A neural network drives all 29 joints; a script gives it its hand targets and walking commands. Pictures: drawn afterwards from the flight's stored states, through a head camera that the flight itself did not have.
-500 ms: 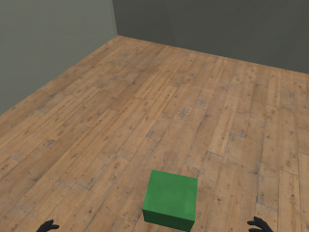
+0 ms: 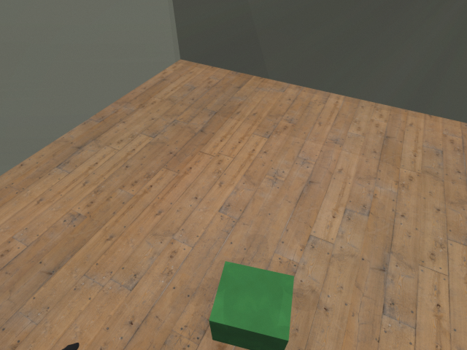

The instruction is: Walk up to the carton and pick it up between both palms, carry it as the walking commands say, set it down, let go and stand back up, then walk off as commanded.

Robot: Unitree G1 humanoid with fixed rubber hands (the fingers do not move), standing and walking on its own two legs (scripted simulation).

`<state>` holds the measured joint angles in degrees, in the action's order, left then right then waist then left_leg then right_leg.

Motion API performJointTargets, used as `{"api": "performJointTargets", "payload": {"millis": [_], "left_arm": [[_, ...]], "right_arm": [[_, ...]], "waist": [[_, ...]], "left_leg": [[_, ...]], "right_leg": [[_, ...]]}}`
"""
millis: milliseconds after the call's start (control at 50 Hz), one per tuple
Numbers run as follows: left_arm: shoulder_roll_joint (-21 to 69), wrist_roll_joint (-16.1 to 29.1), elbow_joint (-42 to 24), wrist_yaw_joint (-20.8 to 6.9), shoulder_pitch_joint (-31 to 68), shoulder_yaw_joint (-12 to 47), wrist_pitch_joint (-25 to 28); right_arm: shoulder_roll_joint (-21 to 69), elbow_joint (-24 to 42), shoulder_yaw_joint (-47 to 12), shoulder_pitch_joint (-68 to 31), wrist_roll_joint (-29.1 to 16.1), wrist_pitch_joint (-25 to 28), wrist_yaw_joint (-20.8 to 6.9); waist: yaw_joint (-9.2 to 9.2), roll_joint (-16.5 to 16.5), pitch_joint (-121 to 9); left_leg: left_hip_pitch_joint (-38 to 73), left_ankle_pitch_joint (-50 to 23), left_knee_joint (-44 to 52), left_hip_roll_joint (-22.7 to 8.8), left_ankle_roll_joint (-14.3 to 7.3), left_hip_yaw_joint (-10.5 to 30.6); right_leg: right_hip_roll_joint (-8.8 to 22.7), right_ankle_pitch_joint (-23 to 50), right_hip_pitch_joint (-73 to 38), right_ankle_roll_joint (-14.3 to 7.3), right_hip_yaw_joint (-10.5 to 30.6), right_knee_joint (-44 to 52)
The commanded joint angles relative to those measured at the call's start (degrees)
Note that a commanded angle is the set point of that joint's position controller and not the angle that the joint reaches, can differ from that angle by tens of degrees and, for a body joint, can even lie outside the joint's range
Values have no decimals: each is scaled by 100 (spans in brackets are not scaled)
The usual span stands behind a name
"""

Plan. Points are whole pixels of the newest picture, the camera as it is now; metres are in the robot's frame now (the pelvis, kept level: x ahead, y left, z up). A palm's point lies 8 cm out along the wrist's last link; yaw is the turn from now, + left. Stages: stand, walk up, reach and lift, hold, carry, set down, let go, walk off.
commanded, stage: stand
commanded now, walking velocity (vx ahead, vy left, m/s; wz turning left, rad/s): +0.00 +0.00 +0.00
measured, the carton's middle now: (252, 308) +0.45 -0.06 -0.67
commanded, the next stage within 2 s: walk off in 1.02 s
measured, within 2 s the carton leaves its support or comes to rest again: neither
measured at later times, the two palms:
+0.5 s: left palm out of the picture +0.08 +0.31 -0.09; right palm out of the picture +0.08 -0.30 -0.11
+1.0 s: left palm out of the picture +0.08 +0.32 -0.09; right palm out of the picture +0.07 -0.31 -0.11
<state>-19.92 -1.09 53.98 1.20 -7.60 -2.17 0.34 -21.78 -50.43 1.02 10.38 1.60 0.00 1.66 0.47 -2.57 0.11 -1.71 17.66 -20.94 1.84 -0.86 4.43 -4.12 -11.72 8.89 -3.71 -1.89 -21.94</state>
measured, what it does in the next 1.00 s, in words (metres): stands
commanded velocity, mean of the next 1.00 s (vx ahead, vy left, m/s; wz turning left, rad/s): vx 0.00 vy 0.00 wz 0.00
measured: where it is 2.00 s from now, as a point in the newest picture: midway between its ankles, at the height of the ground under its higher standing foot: outside the picture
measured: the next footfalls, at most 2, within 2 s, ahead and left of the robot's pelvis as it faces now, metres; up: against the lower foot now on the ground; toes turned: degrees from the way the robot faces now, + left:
right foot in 1.68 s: +0.25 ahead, -0.16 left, +0.00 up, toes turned -11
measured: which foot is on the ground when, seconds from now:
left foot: down 0.00-1.00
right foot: down 0.00-1.00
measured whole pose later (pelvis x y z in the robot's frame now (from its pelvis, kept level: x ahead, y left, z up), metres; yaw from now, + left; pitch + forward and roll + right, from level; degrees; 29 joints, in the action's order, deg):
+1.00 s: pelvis -0.01 +0.00 +0.00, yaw -1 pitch -2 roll +0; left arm -21.9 -0.4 61.4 0.8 -5.2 -0.6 0.9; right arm -22.8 -57.6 0.2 8.6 1.0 0.7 1.3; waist 0.6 -1.7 1.1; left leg -0.2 14.3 -16.7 2.3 -1.3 3.4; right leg -3.7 -8.6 8.0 -3.4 -0.7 -18.6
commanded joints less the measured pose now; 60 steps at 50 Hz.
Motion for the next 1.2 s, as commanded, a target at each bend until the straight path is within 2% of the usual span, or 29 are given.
{"api": "performJointTargets", "payload": {"millis": [0,260,1180], "left_arm": [[-1011,10,-179,14,245,-199,65],[-1098,36,142,-16,336,-157,77],[-1259,73,563,-11,507,8,124]], "right_arm": [[-844,197,170,-168,-4,75,20],[-927,-118,134,-228,-22,110,11],[-1037,-537,82,-322,-59,132,-25]], "waist": [[14,214,-114],[24,201,-18],[16,217,-56]], "left_leg": [[-662,-1215,317,-686,76,504],[-661,-1036,526,-736,25,537],[-421,-1193,720,-805,-35,479]], "right_leg": [[1037,1348,-640,246,1106,331],[1031,1017,-622,218,1133,485],[1081,1332,-608,161,1156,525]]}}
